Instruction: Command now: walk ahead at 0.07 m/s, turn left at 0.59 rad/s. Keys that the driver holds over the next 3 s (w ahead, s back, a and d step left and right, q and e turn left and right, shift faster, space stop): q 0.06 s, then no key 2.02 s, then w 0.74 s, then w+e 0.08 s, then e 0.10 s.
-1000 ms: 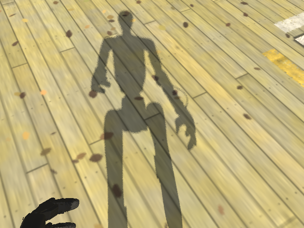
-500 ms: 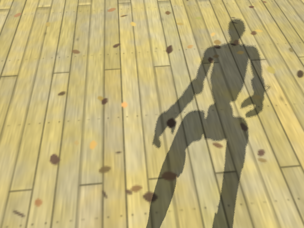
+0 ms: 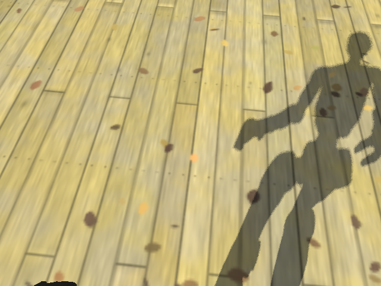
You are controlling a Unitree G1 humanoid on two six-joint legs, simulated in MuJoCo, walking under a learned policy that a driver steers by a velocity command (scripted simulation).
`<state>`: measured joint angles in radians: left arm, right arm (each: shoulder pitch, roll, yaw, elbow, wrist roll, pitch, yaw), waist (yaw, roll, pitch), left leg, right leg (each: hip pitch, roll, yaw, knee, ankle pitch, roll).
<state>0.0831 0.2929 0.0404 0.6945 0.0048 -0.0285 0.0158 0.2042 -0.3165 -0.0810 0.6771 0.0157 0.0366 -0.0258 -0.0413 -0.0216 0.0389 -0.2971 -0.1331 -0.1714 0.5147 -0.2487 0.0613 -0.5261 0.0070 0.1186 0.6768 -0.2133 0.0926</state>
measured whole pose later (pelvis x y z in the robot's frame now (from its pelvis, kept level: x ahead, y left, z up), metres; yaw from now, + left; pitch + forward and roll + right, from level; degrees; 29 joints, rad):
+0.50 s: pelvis +0.04 +0.00 +0.00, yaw +8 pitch +0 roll +0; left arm 0.19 0.26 0.03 0.78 0.02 0.00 0.01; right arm 0.20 -0.24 -0.03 0.72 -0.03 0.04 -0.01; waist 0.03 -0.03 0.03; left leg -0.22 -0.02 -0.05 0.52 -0.30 0.01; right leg -0.28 -0.04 0.02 0.49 -0.20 0.05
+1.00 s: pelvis +0.06 +0.01 +0.00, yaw +8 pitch -2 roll +0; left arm 0.19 0.26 0.04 0.98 0.00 0.00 0.04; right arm 0.23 -0.23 -0.03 0.88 -0.01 0.00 -0.02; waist 0.02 0.00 0.03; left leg -0.14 -0.04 -0.04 0.48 -0.31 0.02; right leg -0.21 -0.05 0.02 0.47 -0.23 0.06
